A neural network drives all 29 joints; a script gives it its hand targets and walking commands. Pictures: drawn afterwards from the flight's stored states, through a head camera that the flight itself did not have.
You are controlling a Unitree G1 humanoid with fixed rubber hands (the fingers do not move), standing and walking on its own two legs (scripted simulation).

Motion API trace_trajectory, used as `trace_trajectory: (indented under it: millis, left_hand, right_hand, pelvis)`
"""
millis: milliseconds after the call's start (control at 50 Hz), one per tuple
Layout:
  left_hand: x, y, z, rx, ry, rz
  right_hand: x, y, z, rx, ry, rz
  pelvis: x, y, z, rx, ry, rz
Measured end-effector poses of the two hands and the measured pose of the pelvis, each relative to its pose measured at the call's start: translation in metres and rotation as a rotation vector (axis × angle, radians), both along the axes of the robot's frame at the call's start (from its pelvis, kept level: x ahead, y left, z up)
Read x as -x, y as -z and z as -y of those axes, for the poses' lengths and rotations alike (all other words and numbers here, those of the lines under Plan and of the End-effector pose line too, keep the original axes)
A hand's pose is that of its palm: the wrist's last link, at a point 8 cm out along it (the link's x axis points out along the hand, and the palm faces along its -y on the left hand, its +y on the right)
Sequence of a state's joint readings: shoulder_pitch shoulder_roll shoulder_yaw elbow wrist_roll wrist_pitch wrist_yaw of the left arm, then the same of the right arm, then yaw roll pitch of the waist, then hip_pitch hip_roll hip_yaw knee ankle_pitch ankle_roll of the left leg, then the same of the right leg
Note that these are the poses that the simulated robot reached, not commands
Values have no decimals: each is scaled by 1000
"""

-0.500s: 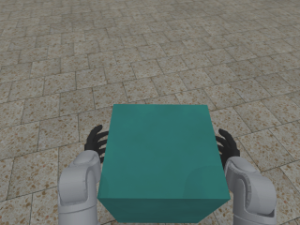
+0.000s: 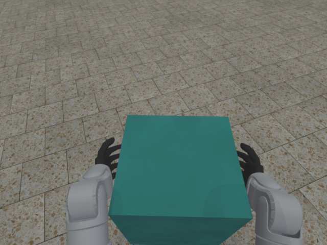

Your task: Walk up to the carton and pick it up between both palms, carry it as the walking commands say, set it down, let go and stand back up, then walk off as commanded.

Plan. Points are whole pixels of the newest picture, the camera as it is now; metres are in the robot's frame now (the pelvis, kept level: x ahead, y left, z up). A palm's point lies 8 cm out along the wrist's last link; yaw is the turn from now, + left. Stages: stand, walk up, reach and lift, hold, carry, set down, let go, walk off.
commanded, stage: carry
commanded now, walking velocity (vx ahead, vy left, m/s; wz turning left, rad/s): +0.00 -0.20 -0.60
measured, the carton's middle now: (175, 185) +0.27 +0.01 +0.00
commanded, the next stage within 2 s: none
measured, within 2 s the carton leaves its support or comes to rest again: neither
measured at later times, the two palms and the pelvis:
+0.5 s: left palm (184, 150) +0.32 -0.01 +0.09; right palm out of the picture +0.21 -0.31 +0.09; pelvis +0.02 -0.09 +0.01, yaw -18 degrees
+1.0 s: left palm (267, 181) +0.26 -0.19 +0.06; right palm out of the picture +0.09 -0.46 +0.08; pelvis -0.04 -0.20 +0.00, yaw -32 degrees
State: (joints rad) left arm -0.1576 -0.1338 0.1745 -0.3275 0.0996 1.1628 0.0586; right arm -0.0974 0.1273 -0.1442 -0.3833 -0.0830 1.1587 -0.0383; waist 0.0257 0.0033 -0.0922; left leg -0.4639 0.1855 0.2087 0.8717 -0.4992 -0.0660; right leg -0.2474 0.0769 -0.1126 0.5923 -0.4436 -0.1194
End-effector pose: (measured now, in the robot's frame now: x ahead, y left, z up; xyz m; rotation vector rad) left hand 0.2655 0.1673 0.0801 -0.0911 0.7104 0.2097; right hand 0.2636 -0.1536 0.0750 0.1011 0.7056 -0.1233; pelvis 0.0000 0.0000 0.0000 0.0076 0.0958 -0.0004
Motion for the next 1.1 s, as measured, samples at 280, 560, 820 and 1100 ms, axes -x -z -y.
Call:
trace_trajectory:
  millis: [280, 560, 820, 1100]
  left_hand:
    - [-39, 13, 72, 45, 183, -8]
    - [-53, -8, 213, 1, 343, 39]
    - [-29, 19, 306, 4, 448, -13]
    - [20, -6, 402, 33, 641, -7]
  right_hand:
    - [19, -3, 66, 50, 181, -9]
    - [55, -7, 194, 11, 338, 34]
    - [106, 10, 276, 8, 445, -18]
    - [211, -18, 337, 43, 633, -15]
  pelvis:
    - [-18, -1, 25, 11, 185, 9]
    - [-18, 4, 119, 53, 316, 44]
    - [15, 5, 180, 31, 426, 10]
    - [60, -14, 222, 72, 623, 31]
